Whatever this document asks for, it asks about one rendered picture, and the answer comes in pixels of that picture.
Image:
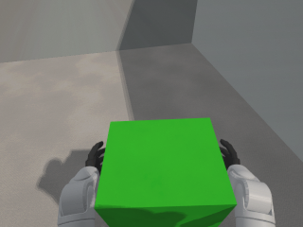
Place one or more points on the left robot hand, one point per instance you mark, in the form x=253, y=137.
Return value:
x=93, y=157

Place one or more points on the right robot forearm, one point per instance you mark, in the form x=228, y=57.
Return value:
x=254, y=199

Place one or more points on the left robot forearm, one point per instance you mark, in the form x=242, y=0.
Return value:
x=78, y=199

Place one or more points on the right robot hand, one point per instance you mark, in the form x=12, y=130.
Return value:
x=230, y=155

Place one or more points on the carton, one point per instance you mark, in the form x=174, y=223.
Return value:
x=163, y=173

